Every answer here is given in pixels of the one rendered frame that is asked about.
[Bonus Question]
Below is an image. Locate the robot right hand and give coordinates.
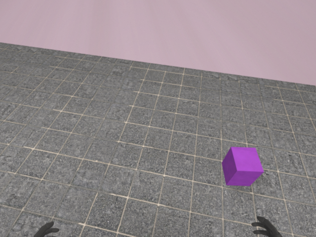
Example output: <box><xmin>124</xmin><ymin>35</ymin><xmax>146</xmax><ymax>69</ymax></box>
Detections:
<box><xmin>251</xmin><ymin>216</ymin><xmax>282</xmax><ymax>237</ymax></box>

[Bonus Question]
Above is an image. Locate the carton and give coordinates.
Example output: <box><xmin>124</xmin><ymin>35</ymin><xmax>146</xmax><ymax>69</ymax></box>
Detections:
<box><xmin>222</xmin><ymin>147</ymin><xmax>264</xmax><ymax>186</ymax></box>

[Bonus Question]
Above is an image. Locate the robot left hand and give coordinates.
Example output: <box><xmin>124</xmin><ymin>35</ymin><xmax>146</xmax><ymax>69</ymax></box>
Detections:
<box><xmin>34</xmin><ymin>222</ymin><xmax>59</xmax><ymax>237</ymax></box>

